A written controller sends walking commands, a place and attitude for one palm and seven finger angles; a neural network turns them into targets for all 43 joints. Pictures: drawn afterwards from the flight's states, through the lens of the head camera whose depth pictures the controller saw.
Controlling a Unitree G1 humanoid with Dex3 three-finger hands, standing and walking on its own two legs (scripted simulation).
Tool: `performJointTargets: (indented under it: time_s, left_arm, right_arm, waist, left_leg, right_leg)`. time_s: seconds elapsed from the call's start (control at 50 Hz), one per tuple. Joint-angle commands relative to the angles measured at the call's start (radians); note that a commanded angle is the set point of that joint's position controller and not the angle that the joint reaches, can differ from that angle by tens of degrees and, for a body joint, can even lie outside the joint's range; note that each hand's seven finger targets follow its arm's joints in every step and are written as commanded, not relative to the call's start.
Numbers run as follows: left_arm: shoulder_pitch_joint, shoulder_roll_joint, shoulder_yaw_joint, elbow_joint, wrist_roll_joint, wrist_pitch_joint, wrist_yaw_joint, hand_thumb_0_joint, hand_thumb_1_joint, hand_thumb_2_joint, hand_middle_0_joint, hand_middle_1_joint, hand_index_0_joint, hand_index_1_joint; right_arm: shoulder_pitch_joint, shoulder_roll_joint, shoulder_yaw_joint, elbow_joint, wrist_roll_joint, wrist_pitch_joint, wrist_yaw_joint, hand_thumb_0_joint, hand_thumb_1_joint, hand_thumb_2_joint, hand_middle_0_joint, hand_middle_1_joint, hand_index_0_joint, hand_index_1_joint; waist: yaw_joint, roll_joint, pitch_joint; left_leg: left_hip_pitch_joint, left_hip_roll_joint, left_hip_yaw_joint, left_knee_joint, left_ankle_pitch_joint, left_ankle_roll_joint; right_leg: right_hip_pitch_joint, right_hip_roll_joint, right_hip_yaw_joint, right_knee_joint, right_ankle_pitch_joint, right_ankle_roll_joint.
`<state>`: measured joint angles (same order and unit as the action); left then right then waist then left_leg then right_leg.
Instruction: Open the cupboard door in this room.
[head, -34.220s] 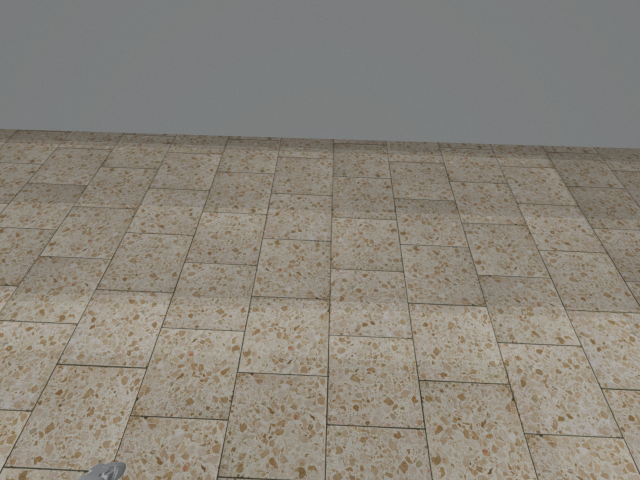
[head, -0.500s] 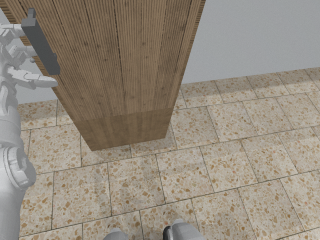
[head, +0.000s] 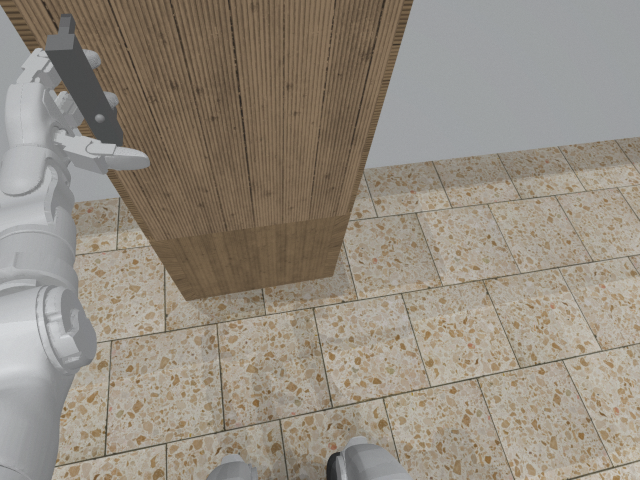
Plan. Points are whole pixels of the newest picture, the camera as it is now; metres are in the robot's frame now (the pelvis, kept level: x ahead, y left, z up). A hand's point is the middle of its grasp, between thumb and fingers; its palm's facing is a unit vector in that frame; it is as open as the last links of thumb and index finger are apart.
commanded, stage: slide the fingers in behind the handle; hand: left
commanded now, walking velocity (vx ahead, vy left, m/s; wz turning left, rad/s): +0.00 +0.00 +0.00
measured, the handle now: (91, 84) +0.57 +0.22 +0.12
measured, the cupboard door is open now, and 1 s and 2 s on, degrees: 0 0 20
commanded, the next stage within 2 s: close the thumb around the handle in 0.52 s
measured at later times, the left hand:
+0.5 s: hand (100, 117) +0.52 +0.21 +0.11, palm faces +0.11 -0.99 +0.01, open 13.9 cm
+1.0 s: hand (108, 120) +0.52 +0.20 +0.11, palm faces +0.11 -0.99 +0.00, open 9.9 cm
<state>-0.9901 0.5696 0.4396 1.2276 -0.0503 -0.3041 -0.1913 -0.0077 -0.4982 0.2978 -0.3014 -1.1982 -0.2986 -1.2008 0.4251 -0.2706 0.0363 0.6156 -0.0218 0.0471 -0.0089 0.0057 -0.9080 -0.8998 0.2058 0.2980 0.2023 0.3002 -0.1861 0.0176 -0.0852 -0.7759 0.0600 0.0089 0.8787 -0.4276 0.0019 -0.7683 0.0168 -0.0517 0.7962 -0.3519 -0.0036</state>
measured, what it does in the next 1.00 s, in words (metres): stands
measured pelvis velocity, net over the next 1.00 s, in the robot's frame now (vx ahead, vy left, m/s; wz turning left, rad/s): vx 0.00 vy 0.00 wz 0.00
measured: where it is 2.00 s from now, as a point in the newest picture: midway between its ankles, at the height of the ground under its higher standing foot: outside the picture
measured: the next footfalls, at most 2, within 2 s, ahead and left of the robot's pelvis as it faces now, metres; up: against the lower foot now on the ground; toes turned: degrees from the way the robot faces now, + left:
none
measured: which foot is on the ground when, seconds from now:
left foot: down 0.00-1.00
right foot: down 0.00-1.00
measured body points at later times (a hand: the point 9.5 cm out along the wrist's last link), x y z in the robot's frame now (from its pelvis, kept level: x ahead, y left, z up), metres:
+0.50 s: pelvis +0.00 +0.00 +0.00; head +0.12 +0.02 +0.44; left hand +0.51 +0.26 +0.11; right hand -0.02 -0.26 -0.10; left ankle -0.01 +0.11 -0.70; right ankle +0.01 -0.12 -0.70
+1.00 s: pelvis +0.00 +0.00 +0.00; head +0.10 +0.02 +0.44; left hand +0.51 +0.25 +0.12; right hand -0.01 -0.26 -0.11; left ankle -0.01 +0.11 -0.70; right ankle +0.01 -0.12 -0.70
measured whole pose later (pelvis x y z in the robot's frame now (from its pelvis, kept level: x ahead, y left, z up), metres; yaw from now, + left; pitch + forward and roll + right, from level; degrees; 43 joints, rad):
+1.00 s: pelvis +0.00 +0.00 +0.00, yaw +0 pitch +18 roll -2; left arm -0.98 0.51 0.42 1.22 -0.05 -0.33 -0.14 0.00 0.10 0.55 -0.34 -1.26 -0.34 -1.27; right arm 0.42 -0.26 0.03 0.63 -0.03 0.03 0.00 0.01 -0.91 -0.90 0.21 0.30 0.20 0.30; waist -0.18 0.02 -0.09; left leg -0.77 0.05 0.01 0.89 -0.43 0.01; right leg -0.77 0.01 -0.05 0.81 -0.35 0.00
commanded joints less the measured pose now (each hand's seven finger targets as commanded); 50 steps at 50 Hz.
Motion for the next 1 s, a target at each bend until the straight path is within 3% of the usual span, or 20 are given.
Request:
performJointTargets:
  time_s: [0.0,0.08,0.14,0.2,0.24,0.28,0.34,0.38,0.42,0.46,0.5,0.56,0.6,0.64,0.68,0.76,0.9,0.92,0.94,0.98]
  left_arm:
    - [-0.486,0.265,0.015,-0.227,-0.014,-0.078,0.000,0.000,-0.500,0.300,-0.300,-1.200,-0.300,-1.200]
    - [-0.468,0.238,0.007,-0.221,-0.023,-0.073,0.001,0.000,-0.500,0.300,-0.300,-1.200,-0.300,-1.200]
    - [-0.460,0.273,0.019,-0.184,-0.010,-0.057,0.007,0.000,-0.500,0.300,-0.300,-1.200,-0.300,-1.200]
    - [-0.473,0.277,0.017,-0.218,0.000,-0.069,0.005,0.000,-0.500,0.300,-0.300,-1.200,-0.300,-1.200]
    - [-0.432,0.267,0.024,-0.194,-0.014,-0.063,0.000,0.000,-0.500,0.300,-0.300,-1.200,-0.300,-1.200]
    - [-0.451,0.245,0.010,-0.224,-0.020,-0.071,-0.005,0.000,-0.500,0.300,-0.300,-1.200,-0.300,-1.200]
    - [-0.466,0.237,0.005,-0.223,-0.023,-0.070,0.000,0.000,-0.500,0.300,-0.300,-1.200,-0.300,-1.200]
    - [-0.471,0.281,0.040,-0.252,-0.021,-0.082,0.008,0.000,-0.500,0.300,-0.300,-1.200,-0.300,-1.200]
    - [-0.450,0.229,0.012,-0.274,-0.022,-0.087,0.007,0.000,-0.500,0.300,-0.300,-1.200,-0.300,-1.200]
    - [-0.405,0.252,0.035,-0.254,-0.025,-0.087,0.008,0.000,-0.500,0.300,-0.300,-1.200,-0.300,-1.200]
    - [-0.421,0.200,-0.006,-0.274,-0.025,-0.082,0.004,0.000,-0.500,0.300,-0.300,-1.200,-0.300,-1.200]
    - [-0.388,0.233,0.029,-0.272,-0.032,-0.081,0.010,0.000,-0.500,0.300,-0.300,-1.200,-0.300,-1.200]
    - [-0.431,0.178,-0.021,-0.264,-0.030,-0.077,0.009,0.000,-0.500,0.300,-0.300,-1.200,-0.300,-1.200]
    - [-0.428,0.196,-0.009,-0.266,-0.027,-0.081,0.013,0.000,-0.388,0.348,-0.308,-1.212,-0.308,-1.212]
    - [-0.427,0.203,0.007,-0.292,-0.029,-0.094,0.018,0.000,-0.276,0.396,-0.316,-1.224,-0.316,-1.224]
    - [-0.466,0.136,-0.047,-0.243,-0.027,-0.087,0.025,0.000,-0.052,0.492,-0.332,-1.248,-0.332,-1.248]
    - [-0.495,0.199,-0.006,-0.247,-0.012,-0.098,0.051,0.000,0.340,0.660,-0.360,-1.290,-0.360,-1.290]
    - [-0.468,0.214,0.008,-0.231,-0.007,-0.097,0.054,0.000,0.396,0.684,-0.364,-1.296,-0.364,-1.296]
    - [-0.482,0.187,-0.019,-0.231,-0.007,-0.095,0.051,0.000,0.452,0.708,-0.368,-1.302,-0.368,-1.302]
    - [-0.473,0.219,-0.004,-0.218,-0.004,-0.096,0.043,0.000,0.564,0.756,-0.376,-1.314,-0.376,-1.314]
  right_arm:
    - [0.183,-0.175,-0.063,-0.038,0.000,-0.013,-0.014,0.000,-0.900,-0.900,0.200,0.300,0.200,0.300]
    - [0.187,-0.175,-0.065,-0.037,-0.001,-0.013,-0.011,0.000,-0.900,-0.900,0.200,0.300,0.200,0.300]
    - [0.188,-0.179,-0.061,-0.039,0.001,-0.010,-0.011,0.000,-0.900,-0.900,0.200,0.300,0.200,0.300]
    - [0.194,-0.174,-0.063,-0.038,0.000,-0.011,-0.011,0.000,-0.900,-0.900,0.200,0.300,0.200,0.300]
    - [0.194,-0.176,-0.064,-0.041,0.002,-0.012,-0.011,0.000,-0.900,-0.900,0.200,0.300,0.200,0.300]
    - [0.194,-0.175,-0.064,-0.042,0.001,-0.011,-0.011,0.000,-0.900,-0.900,0.200,0.300,0.200,0.300]
    - [0.192,-0.176,-0.065,-0.037,-0.001,-0.012,-0.009,0.000,-0.900,-0.900,0.200,0.300,0.200,0.300]
    - [0.198,-0.180,-0.067,-0.035,-0.003,-0.012,-0.010,0.000,-0.900,-0.900,0.200,0.300,0.200,0.300]
    - [0.193,-0.172,-0.070,-0.038,-0.004,-0.014,-0.004,0.000,-0.900,-0.900,0.200,0.300,0.200,0.300]
    - [0.195,-0.177,-0.069,-0.040,-0.003,-0.010,-0.004,0.000,-0.900,-0.900,0.200,0.300,0.200,0.300]
    - [0.184,-0.170,-0.070,-0.041,0.000,-0.008,0.000,0.000,-0.900,-0.900,0.200,0.300,0.200,0.300]
    - [0.184,-0.176,-0.072,-0.045,0.000,-0.005,-0.003,0.000,-0.900,-0.900,0.200,0.300,0.200,0.300]
    - [0.177,-0.168,-0.070,-0.036,0.002,-0.007,-0.002,0.000,-0.900,-0.900,0.200,0.300,0.200,0.300]
    - [0.174,-0.173,-0.072,-0.034,0.002,-0.009,-0.003,0.000,-0.900,-0.900,0.200,0.300,0.200,0.300]
    - [0.172,-0.171,-0.075,-0.036,0.000,-0.012,-0.004,0.000,-0.900,-0.900,0.200,0.300,0.200,0.300]
    - [0.171,-0.170,-0.069,-0.026,-0.002,-0.017,-0.004,0.000,-0.900,-0.900,0.200,0.300,0.200,0.300]
    - [0.171,-0.173,-0.067,-0.025,-0.007,-0.025,-0.006,0.000,-0.900,-0.900,0.200,0.300,0.200,0.300]
    - [0.170,-0.174,-0.067,-0.030,-0.008,-0.024,-0.006,0.000,-0.900,-0.900,0.200,0.300,0.200,0.300]
    - [0.165,-0.170,-0.065,-0.030,-0.006,-0.025,-0.004,0.000,-0.900,-0.900,0.200,0.300,0.200,0.300]
    - [0.167,-0.174,-0.063,-0.031,-0.004,-0.024,-0.007,0.000,-0.900,-0.900,0.200,0.300,0.200,0.300]
  waist:
    - [-0.004,0.127,-0.460]
    - [-0.006,0.118,-0.464]
    - [-0.007,0.093,-0.412]
    - [0.002,0.142,-0.460]
    - [0.004,0.101,-0.441]
    - [0.003,0.136,-0.460]
    - [-0.005,0.124,-0.437]
    - [0.008,0.135,-0.467]
    - [0.010,0.149,-0.483]
    - [0.019,0.116,-0.473]
    - [0.015,0.155,-0.459]
    - [0.025,0.108,-0.454]
    - [0.002,0.120,-0.415]
    - [0.009,0.128,-0.409]
    - [0.019,0.152,-0.463]
    - [-0.009,0.112,-0.387]
    - [0.003,0.120,-0.457]
    - [0.009,0.101,-0.457]
    - [-0.004,0.096,-0.441]
    - [0.001,0.111,-0.436]
  left_leg:
    - [0.283,-0.037,-0.027,-0.070,0.402,0.025]
    - [0.283,-0.035,-0.023,-0.070,0.414,0.026]
    - [0.219,-0.040,-0.016,-0.079,0.349,0.031]
    - [0.263,-0.039,-0.022,-0.074,0.390,0.027]
    - [0.248,-0.038,-0.016,-0.074,0.384,0.029]
    - [0.282,-0.036,-0.023,-0.076,0.412,0.024]
    - [0.280,-0.035,-0.025,-0.078,0.384,0.025]
    - [0.299,-0.033,-0.033,-0.077,0.423,0.022]
    - [0.329,-0.032,-0.031,-0.073,0.454,0.019]
    - [0.308,-0.033,-0.029,-0.074,0.459,0.022]
    - [0.327,-0.033,-0.029,-0.080,0.457,0.016]
    - [0.317,-0.031,-0.031,-0.081,0.467,0.020]
    - [0.313,-0.031,-0.030,-0.084,0.443,0.019]
    - [0.315,-0.031,-0.034,-0.088,0.420,0.016]
    - [0.357,-0.031,-0.037,-0.078,0.460,0.013]
    - [0.330,-0.031,-0.048,-0.085,0.411,0.015]
    - [0.320,-0.037,-0.046,-0.073,0.417,0.015]
    - [0.306,-0.037,-0.043,-0.073,0.408,0.016]
    - [0.291,-0.039,-0.034,-0.075,0.388,0.019]
    - [0.278,-0.039,-0.032,-0.075,0.383,0.020]
  right_leg:
    - [0.222,0.031,0.028,-0.061,0.373,-0.004]
    - [0.223,0.032,0.025,-0.060,0.386,-0.003]
    - [0.236,0.031,0.033,-0.071,0.355,-0.002]
    - [0.231,0.030,0.028,-0.060,0.370,-0.006]
    - [0.241,0.033,0.030,-0.068,0.374,-0.004]
    - [0.223,0.033,0.022,-0.060,0.380,-0.007]
    - [0.205,0.035,0.022,-0.067,0.346,-0.006]
    - [0.216,0.035,0.020,-0.059,0.368,-0.008]
    - [0.213,0.037,0.015,-0.055,0.386,-0.009]
    - [0.234,0.038,0.016,-0.054,0.401,-0.012]
    - [0.211,0.036,0.012,-0.055,0.387,-0.010]
    - [0.229,0.038,0.012,-0.056,0.398,-0.013]
    - [0.199,0.036,0.012,-0.063,0.379,-0.008]
    - [0.189,0.036,0.011,-0.063,0.350,-0.011]
    - [0.192,0.036,0.011,-0.056,0.366,-0.013]
    - [0.145,0.036,0.003,-0.061,0.316,-0.013]
    - [0.177,0.030,0.014,-0.048,0.337,-0.010]
    - [0.186,0.031,0.014,-0.049,0.336,-0.010]
    - [0.193,0.031,0.017,-0.054,0.339,-0.006]
    - [0.202,0.030,0.021,-0.054,0.345,-0.008]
